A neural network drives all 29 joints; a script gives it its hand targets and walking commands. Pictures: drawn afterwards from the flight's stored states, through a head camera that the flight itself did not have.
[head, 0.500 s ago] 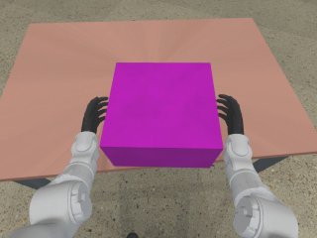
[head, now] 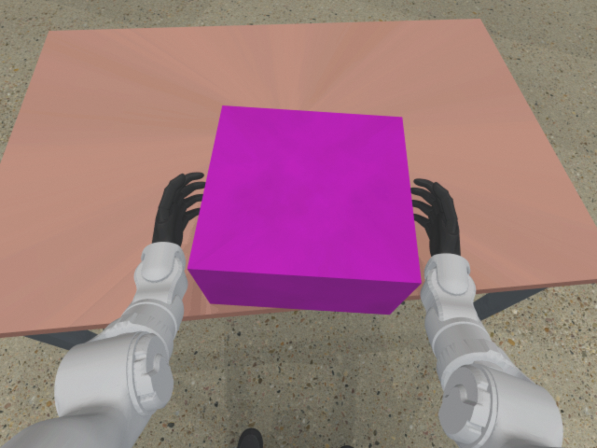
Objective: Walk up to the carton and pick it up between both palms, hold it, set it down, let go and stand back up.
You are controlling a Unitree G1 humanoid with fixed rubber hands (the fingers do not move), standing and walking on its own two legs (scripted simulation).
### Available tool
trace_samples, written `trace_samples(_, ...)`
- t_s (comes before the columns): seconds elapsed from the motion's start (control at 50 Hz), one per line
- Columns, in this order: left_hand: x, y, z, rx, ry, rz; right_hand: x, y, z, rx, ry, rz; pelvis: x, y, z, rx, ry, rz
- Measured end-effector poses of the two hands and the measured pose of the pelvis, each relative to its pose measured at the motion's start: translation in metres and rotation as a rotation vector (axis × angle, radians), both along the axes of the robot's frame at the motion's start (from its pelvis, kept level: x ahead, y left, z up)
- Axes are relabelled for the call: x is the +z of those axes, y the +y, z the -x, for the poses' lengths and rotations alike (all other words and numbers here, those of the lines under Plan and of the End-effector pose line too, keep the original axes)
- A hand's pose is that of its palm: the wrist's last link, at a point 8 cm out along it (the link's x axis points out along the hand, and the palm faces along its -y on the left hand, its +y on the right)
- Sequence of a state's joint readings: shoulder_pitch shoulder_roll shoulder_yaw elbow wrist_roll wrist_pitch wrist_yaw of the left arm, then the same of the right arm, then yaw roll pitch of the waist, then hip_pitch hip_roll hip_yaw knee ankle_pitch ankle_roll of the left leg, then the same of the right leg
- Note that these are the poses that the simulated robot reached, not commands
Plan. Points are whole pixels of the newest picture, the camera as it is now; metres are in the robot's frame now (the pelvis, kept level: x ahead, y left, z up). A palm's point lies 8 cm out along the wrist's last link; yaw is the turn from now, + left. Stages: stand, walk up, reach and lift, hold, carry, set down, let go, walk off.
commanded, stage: set down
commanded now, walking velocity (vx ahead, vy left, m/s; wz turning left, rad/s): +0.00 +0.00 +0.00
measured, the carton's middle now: (306, 210) +0.46 +0.01 -0.06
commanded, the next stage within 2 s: none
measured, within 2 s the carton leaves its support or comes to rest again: neither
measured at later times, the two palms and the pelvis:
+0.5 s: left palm (171, 231) +0.39 +0.21 -0.01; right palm (441, 241) +0.39 -0.18 +0.00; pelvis +0.00 +0.00 +0.00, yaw +0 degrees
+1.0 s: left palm (169, 242) +0.39 +0.21 -0.04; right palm (436, 244) +0.40 -0.18 -0.02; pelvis -0.02 +0.01 -0.02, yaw -2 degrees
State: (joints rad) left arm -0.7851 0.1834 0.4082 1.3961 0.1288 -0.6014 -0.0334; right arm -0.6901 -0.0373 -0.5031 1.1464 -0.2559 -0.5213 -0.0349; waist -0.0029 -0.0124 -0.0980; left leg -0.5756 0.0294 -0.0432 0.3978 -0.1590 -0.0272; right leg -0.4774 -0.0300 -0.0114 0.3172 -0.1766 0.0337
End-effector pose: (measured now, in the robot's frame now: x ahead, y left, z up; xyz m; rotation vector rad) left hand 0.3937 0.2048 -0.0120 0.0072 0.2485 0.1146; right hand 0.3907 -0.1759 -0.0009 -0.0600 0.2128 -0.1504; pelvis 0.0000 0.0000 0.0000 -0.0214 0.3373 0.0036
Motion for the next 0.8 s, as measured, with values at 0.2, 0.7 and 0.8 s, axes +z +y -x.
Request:
trace_samples(0.2, -0.001, 0.0, 0.0, 0.001, -0.007, 0.007, 0.0, 0.0, 0.0, 0.0, 0.0, 0.002, 0.0, 0.0, 0.001, 0.0, 0.003, 0.001)
trace_samples(0.7, -0.003, 0.001, -0.001, 0.006, -0.009, 0.014, -0.002, -0.001, -0.001, 0.0, 0.014, -0.003, -0.002, 0.002, 0.005, -0.002, 0.015, 0.005)
trace_samples(0.8, -0.015, 0.004, 0.003, 0.039, 0.054, 0.039, -0.009, 0.0, -0.003, 0.001, 0.055, -0.025, -0.006, 0.003, 0.008, -0.007, 0.053, 0.015)
